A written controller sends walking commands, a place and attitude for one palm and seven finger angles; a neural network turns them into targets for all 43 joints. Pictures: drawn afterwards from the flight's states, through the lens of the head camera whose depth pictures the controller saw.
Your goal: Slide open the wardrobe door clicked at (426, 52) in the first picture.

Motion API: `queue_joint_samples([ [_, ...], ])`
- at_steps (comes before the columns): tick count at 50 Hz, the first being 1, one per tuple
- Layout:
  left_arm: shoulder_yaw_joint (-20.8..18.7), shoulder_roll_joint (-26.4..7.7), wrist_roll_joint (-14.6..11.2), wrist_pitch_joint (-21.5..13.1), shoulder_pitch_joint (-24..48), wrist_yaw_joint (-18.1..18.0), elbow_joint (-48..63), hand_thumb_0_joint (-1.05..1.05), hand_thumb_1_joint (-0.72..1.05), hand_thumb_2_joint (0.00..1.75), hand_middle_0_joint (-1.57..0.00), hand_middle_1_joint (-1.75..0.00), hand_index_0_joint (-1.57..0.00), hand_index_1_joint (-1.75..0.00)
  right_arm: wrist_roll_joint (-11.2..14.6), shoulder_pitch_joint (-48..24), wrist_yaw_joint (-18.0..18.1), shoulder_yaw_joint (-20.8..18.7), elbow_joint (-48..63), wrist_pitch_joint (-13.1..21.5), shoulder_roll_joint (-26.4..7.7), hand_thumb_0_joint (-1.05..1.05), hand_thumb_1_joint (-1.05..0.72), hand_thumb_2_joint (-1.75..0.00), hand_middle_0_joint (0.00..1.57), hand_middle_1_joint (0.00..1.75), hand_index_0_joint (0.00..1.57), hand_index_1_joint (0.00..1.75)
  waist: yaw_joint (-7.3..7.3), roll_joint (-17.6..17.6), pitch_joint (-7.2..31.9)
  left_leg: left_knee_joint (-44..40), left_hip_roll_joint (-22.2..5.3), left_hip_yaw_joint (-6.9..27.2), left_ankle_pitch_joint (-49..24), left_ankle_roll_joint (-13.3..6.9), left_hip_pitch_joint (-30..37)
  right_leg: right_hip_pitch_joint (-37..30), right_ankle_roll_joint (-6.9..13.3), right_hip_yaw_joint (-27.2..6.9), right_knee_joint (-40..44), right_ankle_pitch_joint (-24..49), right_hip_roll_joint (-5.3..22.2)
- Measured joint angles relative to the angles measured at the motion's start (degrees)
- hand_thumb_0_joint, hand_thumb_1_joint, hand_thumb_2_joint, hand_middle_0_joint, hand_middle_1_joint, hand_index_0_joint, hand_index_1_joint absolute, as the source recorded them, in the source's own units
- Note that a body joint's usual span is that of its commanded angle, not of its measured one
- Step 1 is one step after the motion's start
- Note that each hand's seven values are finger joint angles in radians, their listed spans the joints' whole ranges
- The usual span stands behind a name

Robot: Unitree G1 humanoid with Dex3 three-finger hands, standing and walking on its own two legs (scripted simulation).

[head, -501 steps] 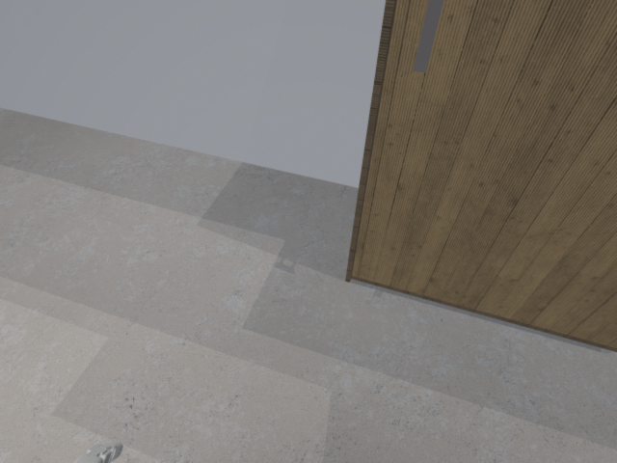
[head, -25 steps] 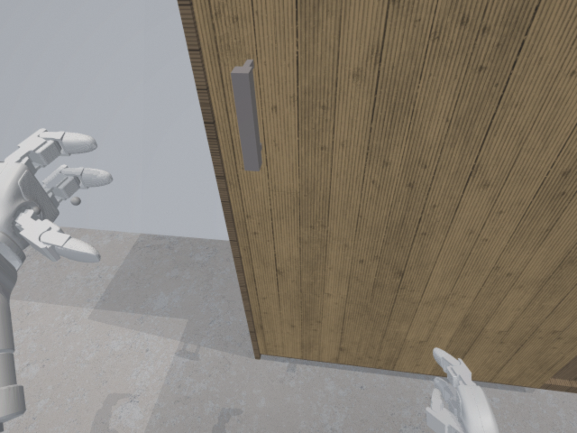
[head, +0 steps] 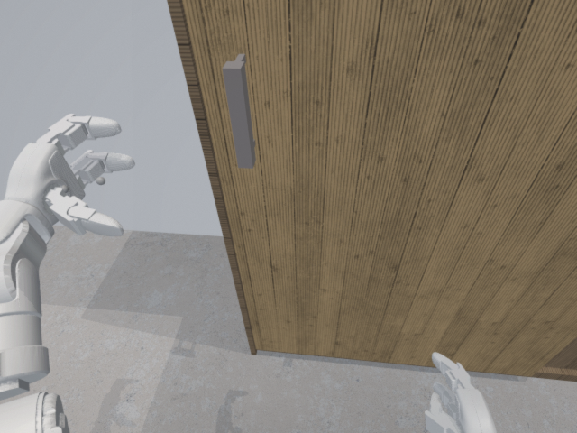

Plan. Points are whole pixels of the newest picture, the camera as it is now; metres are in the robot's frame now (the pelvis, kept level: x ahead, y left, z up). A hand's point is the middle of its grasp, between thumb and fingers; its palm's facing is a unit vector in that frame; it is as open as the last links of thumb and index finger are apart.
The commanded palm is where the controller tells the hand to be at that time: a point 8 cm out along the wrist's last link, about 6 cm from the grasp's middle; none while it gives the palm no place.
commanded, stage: move the hooked fingers beside the handle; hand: left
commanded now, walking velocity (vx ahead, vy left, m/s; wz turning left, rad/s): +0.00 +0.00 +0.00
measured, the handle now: (244, 112) +0.53 +0.13 +0.21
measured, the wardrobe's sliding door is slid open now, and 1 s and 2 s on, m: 0.00 0.00 0.00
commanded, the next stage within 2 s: none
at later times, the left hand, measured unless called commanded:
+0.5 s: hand (151, 153) +0.39 +0.23 +0.22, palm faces +0.01 -1.00 -0.03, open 14.0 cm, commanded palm +0.36 +0.28 +0.22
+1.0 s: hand (180, 136) +0.44 +0.20 +0.22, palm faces +0.00 -1.00 -0.02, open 14.0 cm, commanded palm +0.42 +0.25 +0.22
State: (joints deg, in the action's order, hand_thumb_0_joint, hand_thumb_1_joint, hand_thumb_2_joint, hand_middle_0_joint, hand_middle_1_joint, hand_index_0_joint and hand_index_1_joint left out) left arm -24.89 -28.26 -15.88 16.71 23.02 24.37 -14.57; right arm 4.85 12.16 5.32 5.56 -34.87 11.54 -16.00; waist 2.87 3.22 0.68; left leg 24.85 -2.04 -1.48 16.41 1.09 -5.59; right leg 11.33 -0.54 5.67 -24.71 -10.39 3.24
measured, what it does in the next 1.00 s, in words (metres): stands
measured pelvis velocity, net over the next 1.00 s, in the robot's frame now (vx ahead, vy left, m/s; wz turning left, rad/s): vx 0.01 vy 0.01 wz -0.02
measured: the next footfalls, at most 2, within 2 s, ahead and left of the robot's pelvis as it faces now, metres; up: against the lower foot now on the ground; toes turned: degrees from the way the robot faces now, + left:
none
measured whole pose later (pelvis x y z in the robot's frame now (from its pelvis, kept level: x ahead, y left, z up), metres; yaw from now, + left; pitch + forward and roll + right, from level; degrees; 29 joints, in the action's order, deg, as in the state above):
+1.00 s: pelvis +0.01 +0.01 +0.00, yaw -1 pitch +1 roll +0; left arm -17.7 -24.2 -10.2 11.6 43.7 14.8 -37.6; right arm 4.3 15.1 5.3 3.8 -37.4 6.9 -15.7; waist -0.4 2.5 1.7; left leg 23.7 -1.6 -2.8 16.4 0.4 -8.4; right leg 14.8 -1.2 4.3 -23.7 -9.9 3.4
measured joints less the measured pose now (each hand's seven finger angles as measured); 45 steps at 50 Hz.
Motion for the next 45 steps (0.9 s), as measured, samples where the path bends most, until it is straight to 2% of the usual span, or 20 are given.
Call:
queue_joint_samples([
  [18, 3.2, 2.0, 2.6, -0.5, 7.4, -4.2, -7.0, -0.01, -0.50, 0.30, -0.30, -1.20, -0.30, -1.20, -0.1, 1.1, 0.2, -0.9, -0.5, -2.0, -0.1, 0.02, -0.90, -0.90, 0.20, 0.30, 0.20, 0.30, -1.36, -0.1, 0.2, -0.7, 0.1, -0.7, 0.1, -0.2, -1.4, 1.9, -0.2, -0.7, 0.2, -0.1, 0.0],
  [26, 3.7, 2.9, 2.9, -1.3, 9.4, -5.3, -8.8, -0.01, -0.50, 0.30, -0.30, -1.20, -0.30, -1.20, -0.2, 1.1, -0.1, -1.1, -0.6, -2.8, 0.1, 0.02, -0.90, -0.90, 0.20, 0.30, 0.20, 0.30, -1.80, -0.2, 0.9, -1.2, 0.1, -1.0, 0.3, -0.3, -1.4, 2.2, -0.3, -1.0, 0.4, -0.3, -0.1],
  [33, 4.9, 3.0, 3.7, -1.3, 11.7, -6.3, -11.7, -0.01, -0.50, 0.30, -0.30, -1.20, -0.30, -1.20, -0.1, 1.3, 0.1, -1.4, -0.8, -3.5, 0.1, 0.02, -0.90, -0.90, 0.20, 0.30, 0.20, 0.30, -1.73, -0.3, 1.0, -1.0, 0.2, -0.9, 0.4, -0.4, -1.7, 2.3, -0.4, -1.0, 0.4, -0.3, 0.0],
  [45, 6.8, 3.9, 4.8, -4.2, 18.2, -8.3, -19.1, -0.01, -0.50, 0.30, -0.30, -1.20, -0.30, -1.20, -0.5, 2.1, 0.1, -1.6, -2.2, -4.1, 0.3, 0.02, -0.90, -0.90, 0.20, 0.30, 0.20, 0.30, -2.69, -0.8, 1.1, -1.1, 0.4, -1.1, 0.1, -0.6, -2.4, 2.9, -0.6, -1.1, 0.9, 0.2, 0.1],
])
